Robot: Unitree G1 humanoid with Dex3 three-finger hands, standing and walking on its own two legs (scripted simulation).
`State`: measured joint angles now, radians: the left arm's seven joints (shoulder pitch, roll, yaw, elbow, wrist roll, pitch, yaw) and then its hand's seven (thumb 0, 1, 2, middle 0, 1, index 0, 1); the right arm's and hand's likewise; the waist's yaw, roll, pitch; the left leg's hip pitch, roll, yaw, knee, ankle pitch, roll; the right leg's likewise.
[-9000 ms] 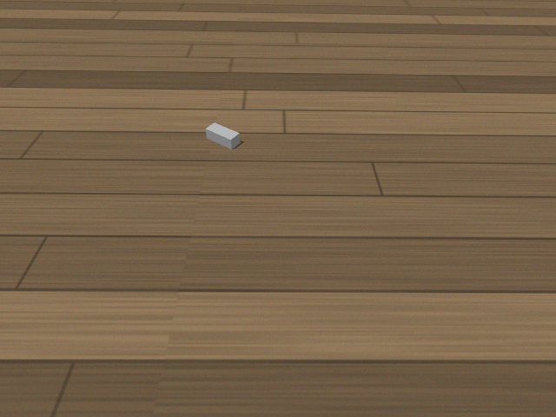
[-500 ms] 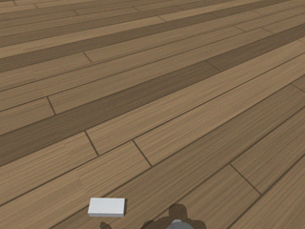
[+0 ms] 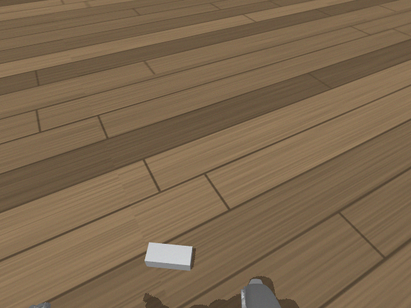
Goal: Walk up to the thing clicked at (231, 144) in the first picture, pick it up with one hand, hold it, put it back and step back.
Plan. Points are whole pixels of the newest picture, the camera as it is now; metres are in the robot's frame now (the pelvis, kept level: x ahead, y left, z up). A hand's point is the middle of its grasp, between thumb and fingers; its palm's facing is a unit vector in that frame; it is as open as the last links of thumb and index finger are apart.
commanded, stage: walk up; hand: left
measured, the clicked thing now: (169, 256) +0.49 +0.16 -0.69
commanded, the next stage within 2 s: stand in 1.50 s
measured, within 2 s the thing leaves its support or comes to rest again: neither
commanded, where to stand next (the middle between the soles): +0.11 -0.06 m, yaw -5 degrees
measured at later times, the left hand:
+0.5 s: hand out of the picture +0.15 +0.21 -0.11, palm faces -0.13 -0.91 -0.39, open 7.4 cm
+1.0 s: hand (85, 287) +0.21 +0.26 -0.13, palm faces -0.04 -0.89 -0.45, open 7.4 cm
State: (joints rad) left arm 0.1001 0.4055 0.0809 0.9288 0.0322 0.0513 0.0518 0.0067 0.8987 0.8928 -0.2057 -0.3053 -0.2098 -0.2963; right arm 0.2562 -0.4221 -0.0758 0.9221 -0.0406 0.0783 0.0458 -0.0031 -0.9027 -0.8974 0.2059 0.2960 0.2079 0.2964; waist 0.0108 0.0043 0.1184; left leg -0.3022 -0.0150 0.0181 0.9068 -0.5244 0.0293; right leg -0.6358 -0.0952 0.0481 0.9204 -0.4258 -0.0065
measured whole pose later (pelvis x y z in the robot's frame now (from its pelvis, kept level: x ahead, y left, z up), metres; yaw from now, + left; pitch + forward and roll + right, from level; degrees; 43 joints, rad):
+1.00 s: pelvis +0.06 -0.01 +0.01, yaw -2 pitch -3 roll +3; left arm 0.06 0.43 0.05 0.80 -0.01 0.02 0.05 0.01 0.90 0.89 -0.20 -0.31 -0.21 -0.30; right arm 0.21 -0.40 -0.07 0.87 -0.03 0.05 -0.01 0.00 -0.90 -0.90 0.21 0.30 0.21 0.30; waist 0.00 -0.05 0.25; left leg -0.35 -0.06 0.01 0.79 -0.40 0.01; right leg -0.48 -0.15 0.04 0.90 -0.38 0.01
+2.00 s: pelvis +0.06 -0.08 +0.05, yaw -4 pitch -4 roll +1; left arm 0.13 0.33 -0.01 1.04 0.00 -0.02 -0.02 0.01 0.90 0.89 -0.20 -0.31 -0.21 -0.30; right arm 0.15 -0.35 -0.03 1.07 -0.01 -0.02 0.01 0.00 -0.90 -0.90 0.21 0.30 0.21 0.30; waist 0.00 -0.03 0.05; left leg -0.12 0.01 0.01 0.42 -0.23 -0.02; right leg -0.20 -0.01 -0.04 0.44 -0.18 -0.02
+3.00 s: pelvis +0.07 -0.09 +0.06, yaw -4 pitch -2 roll +0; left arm 0.08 0.34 0.00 1.14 0.00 -0.01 -0.01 0.01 0.90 0.89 -0.20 -0.30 -0.21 -0.30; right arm 0.10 -0.35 -0.01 1.16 -0.02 -0.01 0.00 0.00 -0.90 -0.90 0.21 0.30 0.21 0.30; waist 0.00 0.01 0.05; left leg -0.07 0.04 0.01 0.31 -0.19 -0.04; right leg -0.15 0.01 -0.05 0.33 -0.15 -0.03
